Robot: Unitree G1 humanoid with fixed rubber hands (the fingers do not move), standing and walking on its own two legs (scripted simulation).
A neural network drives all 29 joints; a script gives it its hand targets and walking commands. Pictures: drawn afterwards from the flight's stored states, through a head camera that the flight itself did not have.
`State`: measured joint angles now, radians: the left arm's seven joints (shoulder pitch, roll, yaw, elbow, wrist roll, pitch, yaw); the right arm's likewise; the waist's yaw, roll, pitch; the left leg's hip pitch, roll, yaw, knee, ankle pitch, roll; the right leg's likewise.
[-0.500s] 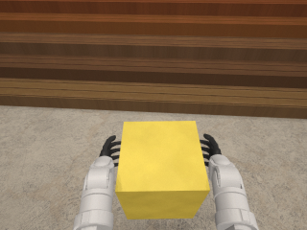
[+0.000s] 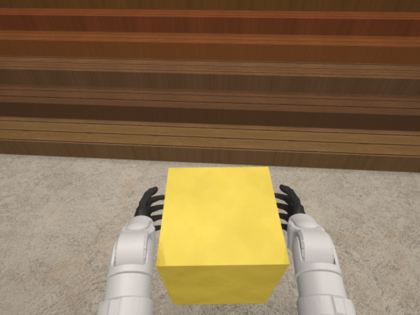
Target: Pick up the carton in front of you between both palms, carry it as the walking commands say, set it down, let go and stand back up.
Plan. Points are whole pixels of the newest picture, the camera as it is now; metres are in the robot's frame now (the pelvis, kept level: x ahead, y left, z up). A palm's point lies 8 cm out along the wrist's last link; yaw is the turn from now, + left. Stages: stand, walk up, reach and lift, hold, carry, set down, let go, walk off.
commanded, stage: hold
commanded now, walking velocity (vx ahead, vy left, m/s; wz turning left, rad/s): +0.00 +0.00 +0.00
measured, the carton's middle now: (218, 238) +0.29 +0.00 -0.03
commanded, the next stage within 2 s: carry in 0.90 s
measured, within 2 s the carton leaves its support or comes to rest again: neither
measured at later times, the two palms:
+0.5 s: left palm (143, 224) +0.28 +0.15 +0.05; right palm (295, 221) +0.28 -0.15 +0.05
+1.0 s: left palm (144, 220) +0.29 +0.15 +0.05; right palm (295, 218) +0.29 -0.15 +0.05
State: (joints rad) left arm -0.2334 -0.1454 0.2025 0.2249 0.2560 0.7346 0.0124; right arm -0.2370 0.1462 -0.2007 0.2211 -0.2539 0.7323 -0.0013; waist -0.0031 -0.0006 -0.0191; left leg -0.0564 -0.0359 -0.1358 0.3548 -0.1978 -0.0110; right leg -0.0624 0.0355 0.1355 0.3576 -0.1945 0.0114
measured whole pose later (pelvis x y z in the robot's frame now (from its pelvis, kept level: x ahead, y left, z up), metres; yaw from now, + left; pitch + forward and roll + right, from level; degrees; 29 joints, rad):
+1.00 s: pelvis +0.00 +0.00 +0.00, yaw +0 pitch -2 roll +0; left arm -0.23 -0.14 0.19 0.18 0.25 0.79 0.01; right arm -0.24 0.15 -0.19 0.18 -0.25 0.78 0.00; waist 0.00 0.00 -0.10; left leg -0.18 -0.02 -0.08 0.47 -0.32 -0.01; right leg -0.20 0.01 0.08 0.50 -0.35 0.01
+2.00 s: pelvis +0.52 +0.00 -0.03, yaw -1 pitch +3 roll +2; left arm -0.15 -0.13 0.13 -0.32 0.11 1.19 0.09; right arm -0.16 0.13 -0.08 -0.30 -0.12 1.18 -0.09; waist -0.01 -0.04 -0.05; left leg -0.49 0.01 0.27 0.57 -0.14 0.11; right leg -0.08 -0.10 -0.10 0.87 -0.46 0.01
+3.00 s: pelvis +1.17 -0.02 -0.02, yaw -1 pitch +6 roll +0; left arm -0.87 0.03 0.31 0.08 0.06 1.34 0.14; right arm -0.88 0.02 -0.27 0.10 -0.08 1.30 -0.14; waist -0.07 -0.02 0.04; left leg -0.41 -0.01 0.14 0.56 -0.26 0.07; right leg -0.54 0.01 -0.03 1.43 -0.43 -0.05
